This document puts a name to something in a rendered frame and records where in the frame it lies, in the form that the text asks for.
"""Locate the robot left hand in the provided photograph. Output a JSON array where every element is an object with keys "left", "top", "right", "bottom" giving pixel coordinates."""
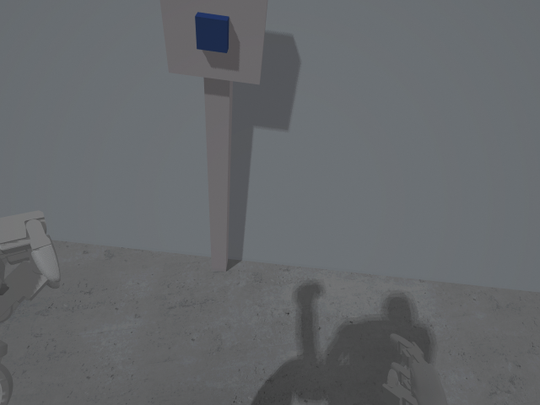
[{"left": 0, "top": 210, "right": 61, "bottom": 323}]

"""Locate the button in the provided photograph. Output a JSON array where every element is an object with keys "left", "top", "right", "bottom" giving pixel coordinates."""
[{"left": 195, "top": 12, "right": 229, "bottom": 53}]

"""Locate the robot right hand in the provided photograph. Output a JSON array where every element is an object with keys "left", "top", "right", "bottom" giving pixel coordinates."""
[{"left": 382, "top": 333, "right": 448, "bottom": 405}]

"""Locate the panel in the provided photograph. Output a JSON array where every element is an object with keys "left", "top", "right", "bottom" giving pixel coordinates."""
[{"left": 160, "top": 0, "right": 267, "bottom": 272}]

